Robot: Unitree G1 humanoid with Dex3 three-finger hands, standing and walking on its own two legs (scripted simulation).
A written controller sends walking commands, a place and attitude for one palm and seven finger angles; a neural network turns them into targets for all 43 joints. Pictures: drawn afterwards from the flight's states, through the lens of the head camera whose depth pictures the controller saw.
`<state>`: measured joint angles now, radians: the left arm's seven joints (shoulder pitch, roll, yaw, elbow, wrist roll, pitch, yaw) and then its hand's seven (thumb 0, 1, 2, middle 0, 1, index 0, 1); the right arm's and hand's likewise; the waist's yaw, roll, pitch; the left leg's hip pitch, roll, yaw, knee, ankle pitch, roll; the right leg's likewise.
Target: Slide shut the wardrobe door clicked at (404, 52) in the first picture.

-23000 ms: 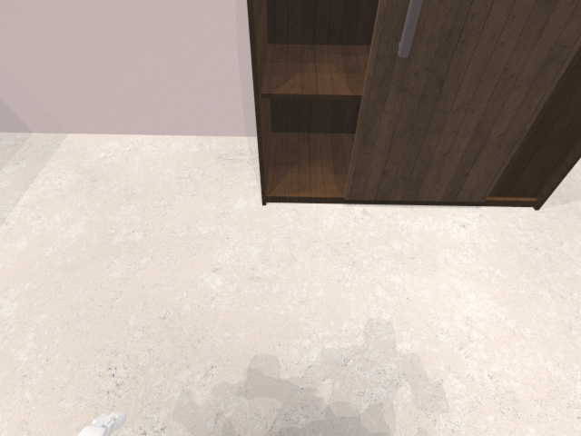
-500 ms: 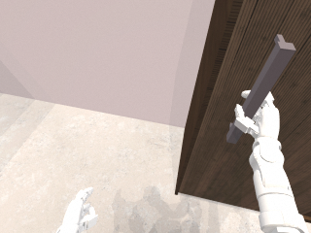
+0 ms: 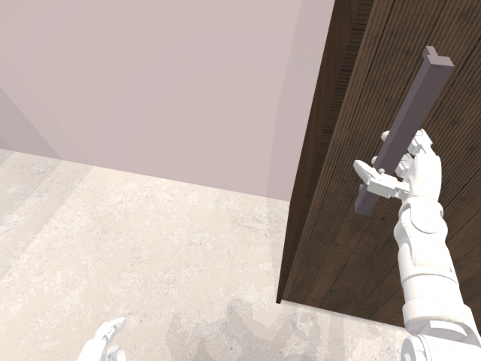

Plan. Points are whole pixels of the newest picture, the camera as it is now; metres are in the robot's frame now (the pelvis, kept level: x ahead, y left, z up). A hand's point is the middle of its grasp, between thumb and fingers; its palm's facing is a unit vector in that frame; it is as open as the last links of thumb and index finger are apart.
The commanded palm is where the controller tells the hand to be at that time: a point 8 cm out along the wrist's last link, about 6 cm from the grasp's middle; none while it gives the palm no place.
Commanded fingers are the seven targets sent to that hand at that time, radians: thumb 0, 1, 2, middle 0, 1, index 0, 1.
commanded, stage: loosen the grip on the handle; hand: right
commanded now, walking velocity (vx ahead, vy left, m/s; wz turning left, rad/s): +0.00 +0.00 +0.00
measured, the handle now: (389, 143) +0.46 -0.21 +0.15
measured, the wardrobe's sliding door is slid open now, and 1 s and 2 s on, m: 0.00 0.00 0.00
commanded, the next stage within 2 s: slip the hand off the handle in 0.36 s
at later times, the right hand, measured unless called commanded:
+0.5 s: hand (377, 172) +0.42 -0.20 +0.12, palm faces +0.20 +0.97 -0.11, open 14.2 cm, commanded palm +0.38 -0.25 +0.12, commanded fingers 0.00 0.55 -0.20 0.25 1.15 0.25 1.15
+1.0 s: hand (419, 184) +0.40 -0.26 +0.12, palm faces +0.26 +0.96 -0.13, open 14.6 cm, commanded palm +0.37 -0.30 +0.12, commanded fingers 0.00 0.55 -0.20 0.25 1.15 0.25 1.15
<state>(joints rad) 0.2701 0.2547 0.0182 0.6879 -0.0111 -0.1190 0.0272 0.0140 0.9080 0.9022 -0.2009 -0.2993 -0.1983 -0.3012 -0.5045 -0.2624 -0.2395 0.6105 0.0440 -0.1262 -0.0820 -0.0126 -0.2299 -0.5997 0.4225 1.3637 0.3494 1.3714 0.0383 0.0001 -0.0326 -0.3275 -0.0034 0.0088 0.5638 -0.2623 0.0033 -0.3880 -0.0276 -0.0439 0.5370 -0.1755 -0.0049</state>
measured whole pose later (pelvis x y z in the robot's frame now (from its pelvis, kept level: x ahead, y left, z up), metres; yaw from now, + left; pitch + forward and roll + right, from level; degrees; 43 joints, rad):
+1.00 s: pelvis +0.03 -0.01 -0.01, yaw -1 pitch +5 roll +1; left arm 0.28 0.25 -0.02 0.69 -0.03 -0.14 0.08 0.01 0.91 0.90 -0.20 -0.30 -0.20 -0.30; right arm -0.36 -0.36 -0.28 0.52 0.12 -0.16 0.07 -0.01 0.55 -0.20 0.26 1.15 0.26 1.16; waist -0.01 -0.02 -0.07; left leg -0.37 0.00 0.02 0.63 -0.35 -0.01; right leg -0.46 -0.01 -0.01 0.67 -0.29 -0.02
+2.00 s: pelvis +0.03 +0.00 -0.01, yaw -2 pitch +0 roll +1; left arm 0.23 0.24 -0.07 0.68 -0.04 -0.29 0.12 0.02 0.91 0.90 -0.20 -0.30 -0.20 -0.30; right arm 0.08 -0.31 -0.28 0.03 0.30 0.00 0.23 -0.01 0.55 -0.20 0.25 1.15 0.26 1.15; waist -0.06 -0.05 -0.07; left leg -0.26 0.00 0.05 0.61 -0.35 0.01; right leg -0.37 -0.01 0.02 0.64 -0.27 0.00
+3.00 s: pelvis +0.06 -0.02 +0.01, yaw +0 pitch -3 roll +0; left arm 0.20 0.22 -0.02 0.65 0.00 -0.14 0.07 0.02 0.91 0.90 -0.20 -0.30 -0.20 -0.30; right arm 0.44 -0.36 -0.32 -0.36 0.07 -0.08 -0.10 0.01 -0.48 -0.69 0.22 0.54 0.23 0.55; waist -0.07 -0.04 -0.02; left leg -0.09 0.02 0.00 0.46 -0.32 -0.02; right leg -0.18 0.01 -0.03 0.50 -0.27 -0.03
